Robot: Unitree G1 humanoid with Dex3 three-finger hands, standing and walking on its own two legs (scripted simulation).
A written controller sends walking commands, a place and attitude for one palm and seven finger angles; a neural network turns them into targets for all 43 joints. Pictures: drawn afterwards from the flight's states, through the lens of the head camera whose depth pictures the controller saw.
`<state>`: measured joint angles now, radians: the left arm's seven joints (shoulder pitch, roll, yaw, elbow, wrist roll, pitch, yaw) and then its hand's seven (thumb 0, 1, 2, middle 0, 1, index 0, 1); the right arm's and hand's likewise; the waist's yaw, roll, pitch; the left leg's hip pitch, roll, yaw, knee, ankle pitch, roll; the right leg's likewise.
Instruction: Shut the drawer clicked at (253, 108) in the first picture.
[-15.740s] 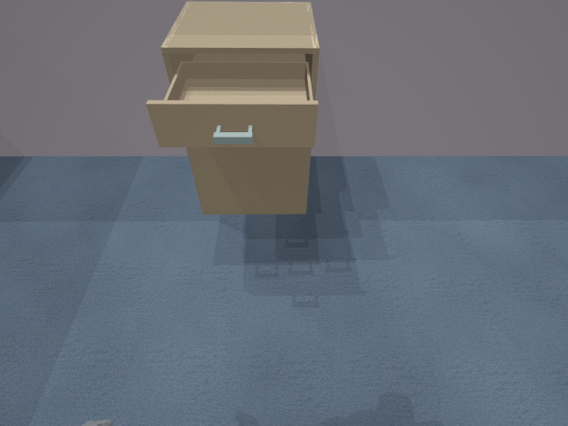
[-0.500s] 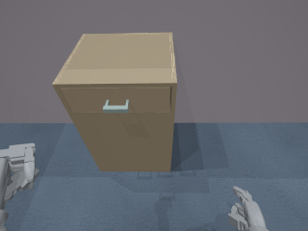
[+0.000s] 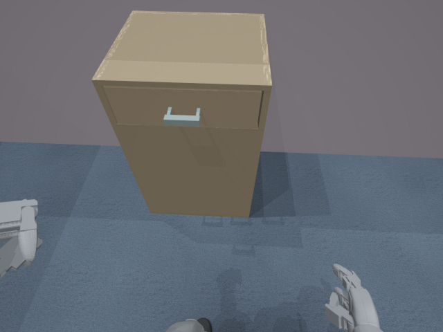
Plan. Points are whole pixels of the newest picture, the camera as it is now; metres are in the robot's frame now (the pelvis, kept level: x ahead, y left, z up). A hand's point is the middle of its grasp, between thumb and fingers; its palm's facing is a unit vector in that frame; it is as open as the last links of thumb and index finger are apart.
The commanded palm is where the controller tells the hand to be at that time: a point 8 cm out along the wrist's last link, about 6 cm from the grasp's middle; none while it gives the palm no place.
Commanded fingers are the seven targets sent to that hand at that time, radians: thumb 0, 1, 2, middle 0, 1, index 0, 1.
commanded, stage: step back with the hand held close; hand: left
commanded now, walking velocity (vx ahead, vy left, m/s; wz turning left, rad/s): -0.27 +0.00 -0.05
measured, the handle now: (183, 115) +0.68 +0.15 -0.07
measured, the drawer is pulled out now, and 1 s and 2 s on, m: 0.00 0.00 0.00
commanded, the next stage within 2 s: stop stepping back and stand still in 0.56 s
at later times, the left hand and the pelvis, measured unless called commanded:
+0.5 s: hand (5, 308) +0.13 +0.23 +0.18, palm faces +0.28 -0.85 -0.44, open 3.3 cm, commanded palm +0.07 +0.28 +0.18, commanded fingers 0.00 0.90 0.90 -1.40 -1.60 -1.40 -1.60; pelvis -0.07 +0.01 +0.00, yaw -3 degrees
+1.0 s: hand out of the picture +0.04 +0.26 +0.16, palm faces +0.36 -0.84 -0.41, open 3.3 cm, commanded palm -0.02 +0.29 +0.18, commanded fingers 0.00 0.90 0.90 -1.40 -1.60 -1.40 -1.60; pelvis -0.16 +0.02 +0.00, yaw -3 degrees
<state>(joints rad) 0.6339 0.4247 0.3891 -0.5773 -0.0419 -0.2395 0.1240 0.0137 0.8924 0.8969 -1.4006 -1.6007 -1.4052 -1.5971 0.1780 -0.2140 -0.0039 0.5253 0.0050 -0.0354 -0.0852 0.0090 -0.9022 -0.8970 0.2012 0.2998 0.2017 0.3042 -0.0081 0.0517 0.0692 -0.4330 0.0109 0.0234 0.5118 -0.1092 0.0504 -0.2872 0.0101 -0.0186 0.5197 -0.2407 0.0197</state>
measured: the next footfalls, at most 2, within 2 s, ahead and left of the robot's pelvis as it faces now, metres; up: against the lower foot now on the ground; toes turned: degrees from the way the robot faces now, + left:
right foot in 0.40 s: -0.11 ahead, -0.09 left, +0.00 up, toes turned -3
left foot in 0.92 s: -0.09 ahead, +0.13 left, +0.00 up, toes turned -2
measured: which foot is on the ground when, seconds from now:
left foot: down 0.00-0.72, up 0.74-0.90, down 0.92-1.00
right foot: down 0.00-0.18, up 0.20-0.38, down 0.40-1.00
